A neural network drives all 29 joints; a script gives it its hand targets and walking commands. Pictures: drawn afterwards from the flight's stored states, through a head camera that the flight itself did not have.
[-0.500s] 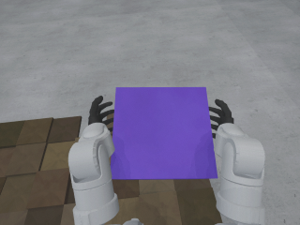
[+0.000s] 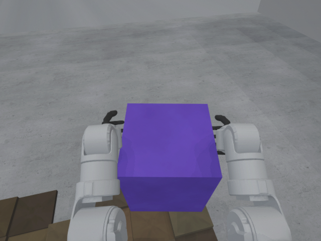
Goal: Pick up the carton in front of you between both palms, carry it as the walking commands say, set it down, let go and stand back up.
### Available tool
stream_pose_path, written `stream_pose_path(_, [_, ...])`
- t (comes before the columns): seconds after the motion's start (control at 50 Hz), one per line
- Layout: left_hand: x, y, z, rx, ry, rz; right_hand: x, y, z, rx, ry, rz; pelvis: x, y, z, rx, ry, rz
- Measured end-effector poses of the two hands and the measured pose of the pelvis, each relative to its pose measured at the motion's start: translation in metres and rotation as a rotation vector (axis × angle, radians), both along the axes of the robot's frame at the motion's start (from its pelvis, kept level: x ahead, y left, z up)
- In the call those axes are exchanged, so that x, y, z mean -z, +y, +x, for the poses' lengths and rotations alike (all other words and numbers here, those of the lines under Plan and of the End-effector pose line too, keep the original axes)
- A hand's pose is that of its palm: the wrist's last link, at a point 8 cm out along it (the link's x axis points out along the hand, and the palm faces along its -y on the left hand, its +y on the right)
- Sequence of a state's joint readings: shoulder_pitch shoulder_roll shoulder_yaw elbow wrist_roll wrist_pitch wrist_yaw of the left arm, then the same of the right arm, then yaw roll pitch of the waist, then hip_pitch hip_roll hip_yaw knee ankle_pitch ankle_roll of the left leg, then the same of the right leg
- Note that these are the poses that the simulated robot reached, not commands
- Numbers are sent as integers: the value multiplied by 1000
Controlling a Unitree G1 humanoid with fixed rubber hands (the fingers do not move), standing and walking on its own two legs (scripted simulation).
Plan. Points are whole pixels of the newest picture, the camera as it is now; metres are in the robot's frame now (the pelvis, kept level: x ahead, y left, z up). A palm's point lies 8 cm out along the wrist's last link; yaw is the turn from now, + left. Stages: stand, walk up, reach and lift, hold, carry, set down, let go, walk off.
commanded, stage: carry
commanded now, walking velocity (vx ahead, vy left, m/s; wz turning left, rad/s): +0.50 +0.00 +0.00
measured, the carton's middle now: (166, 160) +0.35 +0.00 +0.02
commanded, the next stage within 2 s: none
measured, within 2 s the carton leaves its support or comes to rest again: neither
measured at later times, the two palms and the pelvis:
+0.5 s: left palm (136, 79) +0.69 +0.09 +0.07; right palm (207, 79) +0.70 -0.20 +0.05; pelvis +0.30 -0.07 -0.05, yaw +1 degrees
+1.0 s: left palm (144, 32) +1.03 +0.05 +0.12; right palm (201, 31) +1.03 -0.23 +0.12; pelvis +0.64 -0.10 -0.04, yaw +1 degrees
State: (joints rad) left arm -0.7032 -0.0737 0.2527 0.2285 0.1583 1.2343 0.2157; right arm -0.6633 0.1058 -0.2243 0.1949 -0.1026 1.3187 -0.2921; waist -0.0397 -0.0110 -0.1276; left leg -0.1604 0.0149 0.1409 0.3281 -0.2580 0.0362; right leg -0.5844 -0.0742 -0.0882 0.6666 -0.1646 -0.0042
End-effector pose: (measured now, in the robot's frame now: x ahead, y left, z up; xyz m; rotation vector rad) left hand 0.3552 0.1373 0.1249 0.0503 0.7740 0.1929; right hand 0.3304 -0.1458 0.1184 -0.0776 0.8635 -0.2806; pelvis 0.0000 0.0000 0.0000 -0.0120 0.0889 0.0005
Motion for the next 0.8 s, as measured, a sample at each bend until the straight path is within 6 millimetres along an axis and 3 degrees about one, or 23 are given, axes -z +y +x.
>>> stream_pose_path(0.12, [12, -13, 85, -35, -27, 14, 17, -14, 95, -46, -27, 3, 17, -23, 77, -2, -7, 37])
stream_pose_path(0.22, [24, -31, 162, -85, -86, 60, 41, -31, 188, -123, -88, 25, 55, -49, 147, -36, -14, 53])
stream_pose_path(0.34, [59, -42, 221, -154, 24, 44, 76, -42, 259, -132, 22, 63, 51, -66, 207, -33, 5, 57])
stream_pose_path(0.48, [57, -51, 315, -163, -40, 15, 72, -51, 351, -100, -42, 74, 53, -72, 290, -11, 11, 47])
stream_pose_path(0.62, [69, -54, 427, -114, -57, -1, 77, -54, 453, -86, -61, 26, 71, -68, 405, -1, -13, 48])
stream_pose_path(0.7, [79, -65, 488, -33, -17, -3, 84, -65, 491, -21, -23, 4, 67, -63, 454, 2, -14, 42])
stream_pose_path(0.8, [69, -88, 554, 41, -25, -12, 73, -86, 536, 75, -33, 14, 58, -65, 507, 6, -10, 20])
